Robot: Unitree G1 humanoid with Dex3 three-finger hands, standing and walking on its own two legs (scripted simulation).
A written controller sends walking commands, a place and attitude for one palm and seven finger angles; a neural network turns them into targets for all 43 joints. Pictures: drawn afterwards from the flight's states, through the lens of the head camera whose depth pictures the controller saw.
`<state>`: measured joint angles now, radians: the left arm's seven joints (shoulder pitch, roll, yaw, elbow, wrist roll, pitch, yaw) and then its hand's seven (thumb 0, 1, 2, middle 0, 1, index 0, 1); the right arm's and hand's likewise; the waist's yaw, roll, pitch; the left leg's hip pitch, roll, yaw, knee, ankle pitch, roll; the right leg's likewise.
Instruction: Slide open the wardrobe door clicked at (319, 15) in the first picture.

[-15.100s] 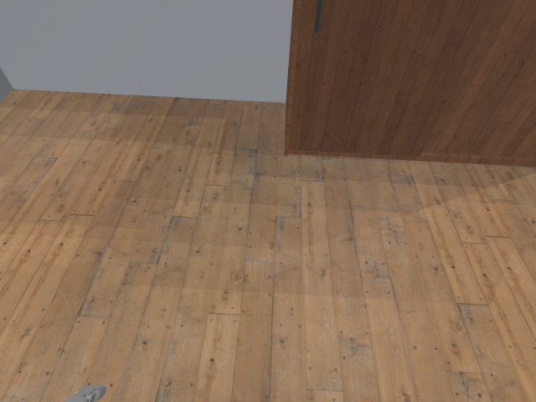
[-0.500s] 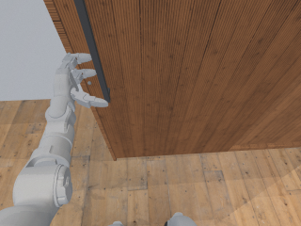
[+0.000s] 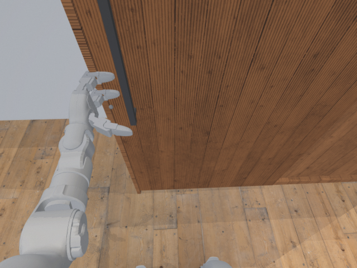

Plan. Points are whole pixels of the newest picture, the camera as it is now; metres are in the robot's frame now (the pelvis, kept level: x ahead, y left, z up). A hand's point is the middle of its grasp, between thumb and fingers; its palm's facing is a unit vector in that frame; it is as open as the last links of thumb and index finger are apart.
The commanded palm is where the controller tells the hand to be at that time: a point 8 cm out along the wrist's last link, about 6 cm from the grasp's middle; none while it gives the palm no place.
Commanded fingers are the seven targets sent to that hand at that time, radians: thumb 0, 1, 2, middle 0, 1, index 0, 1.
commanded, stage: slide the fingers in behind the handle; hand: left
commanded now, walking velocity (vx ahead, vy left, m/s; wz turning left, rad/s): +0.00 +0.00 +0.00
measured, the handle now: (123, 72) +0.52 +0.13 +0.14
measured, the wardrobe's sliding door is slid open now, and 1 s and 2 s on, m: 0.00 0.00 0.00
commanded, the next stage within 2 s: move the hooked fingers beside the handle in 0.74 s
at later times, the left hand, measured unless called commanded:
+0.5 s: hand (116, 106) +0.45 +0.14 +0.10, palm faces +0.01 -1.00 +0.01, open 14.0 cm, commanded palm +0.42 +0.18 +0.10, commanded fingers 0.00 -0.50 0.30 -0.30 -1.20 -0.30 -1.20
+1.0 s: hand (122, 108) +0.45 +0.13 +0.10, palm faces +0.06 -1.00 -0.02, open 14.3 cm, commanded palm +0.42 +0.16 +0.10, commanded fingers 0.00 -0.50 0.30 -0.30 -1.20 -0.30 -1.20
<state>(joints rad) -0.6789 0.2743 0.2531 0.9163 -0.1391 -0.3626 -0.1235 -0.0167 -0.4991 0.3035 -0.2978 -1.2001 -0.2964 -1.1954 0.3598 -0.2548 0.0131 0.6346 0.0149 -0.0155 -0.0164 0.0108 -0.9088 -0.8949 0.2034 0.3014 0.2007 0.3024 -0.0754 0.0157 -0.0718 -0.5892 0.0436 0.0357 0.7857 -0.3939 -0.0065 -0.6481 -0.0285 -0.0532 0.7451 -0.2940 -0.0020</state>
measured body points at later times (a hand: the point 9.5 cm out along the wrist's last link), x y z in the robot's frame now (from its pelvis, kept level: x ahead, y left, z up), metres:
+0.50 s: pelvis +0.00 +0.00 +0.00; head +0.07 +0.01 +0.45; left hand +0.44 +0.19 +0.10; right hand +0.08 -0.25 -0.12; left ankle -0.01 +0.12 -0.71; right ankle +0.04 -0.12 -0.71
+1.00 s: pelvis +0.00 +0.00 +0.00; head +0.06 +0.00 +0.45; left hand +0.44 +0.18 +0.10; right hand +0.08 -0.25 -0.12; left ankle -0.01 +0.12 -0.71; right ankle +0.04 -0.12 -0.71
